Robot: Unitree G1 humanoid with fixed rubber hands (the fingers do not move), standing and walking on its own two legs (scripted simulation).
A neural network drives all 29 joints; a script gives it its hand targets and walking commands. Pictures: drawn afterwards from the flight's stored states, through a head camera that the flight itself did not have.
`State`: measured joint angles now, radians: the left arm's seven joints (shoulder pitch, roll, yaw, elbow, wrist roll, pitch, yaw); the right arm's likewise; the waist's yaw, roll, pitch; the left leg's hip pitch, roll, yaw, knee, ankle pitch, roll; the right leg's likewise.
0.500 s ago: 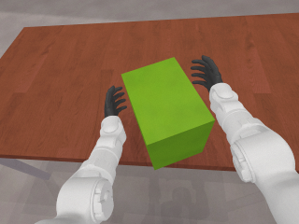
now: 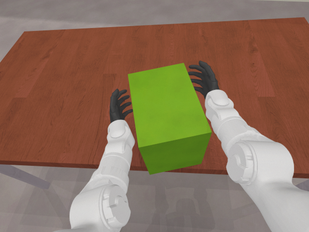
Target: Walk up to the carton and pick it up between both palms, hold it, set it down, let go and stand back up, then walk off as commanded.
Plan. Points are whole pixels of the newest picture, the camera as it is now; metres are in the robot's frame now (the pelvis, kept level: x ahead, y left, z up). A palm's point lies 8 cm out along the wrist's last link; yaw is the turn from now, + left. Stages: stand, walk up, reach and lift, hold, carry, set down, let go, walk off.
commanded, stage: reach and lift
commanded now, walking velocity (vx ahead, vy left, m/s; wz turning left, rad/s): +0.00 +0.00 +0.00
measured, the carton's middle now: (166, 120) +0.42 +0.07 -0.01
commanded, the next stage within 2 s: none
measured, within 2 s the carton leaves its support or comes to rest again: neither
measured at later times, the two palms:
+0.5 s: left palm (118, 120) +0.37 +0.19 +0.04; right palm (210, 93) +0.48 -0.04 +0.07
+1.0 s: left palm (119, 120) +0.37 +0.19 +0.04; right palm (210, 93) +0.48 -0.04 +0.07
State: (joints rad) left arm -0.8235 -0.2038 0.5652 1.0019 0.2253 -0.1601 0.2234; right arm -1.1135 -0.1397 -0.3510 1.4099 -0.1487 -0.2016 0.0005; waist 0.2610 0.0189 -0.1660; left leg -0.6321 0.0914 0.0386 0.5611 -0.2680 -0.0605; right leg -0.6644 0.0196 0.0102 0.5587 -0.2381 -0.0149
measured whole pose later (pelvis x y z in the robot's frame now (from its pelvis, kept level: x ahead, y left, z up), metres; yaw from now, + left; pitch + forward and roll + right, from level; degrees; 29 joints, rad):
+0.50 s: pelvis -0.01 +0.00 +0.00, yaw +0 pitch +19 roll +0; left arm -0.82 -0.25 0.66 0.90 0.36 -0.12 0.21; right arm -1.11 -0.11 -0.54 1.40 -0.31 -0.23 0.01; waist 0.23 -0.01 -0.14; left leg -0.63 0.09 0.04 0.56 -0.26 -0.06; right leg -0.66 0.02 0.01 0.56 -0.23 -0.01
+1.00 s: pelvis -0.01 +0.00 +0.00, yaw +0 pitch +19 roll +0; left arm -0.82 -0.25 0.66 0.89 0.36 -0.12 0.21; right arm -1.11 -0.11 -0.54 1.40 -0.31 -0.23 0.01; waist 0.23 -0.01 -0.14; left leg -0.63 0.09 0.04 0.56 -0.26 -0.06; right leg -0.66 0.02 0.01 0.56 -0.23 -0.01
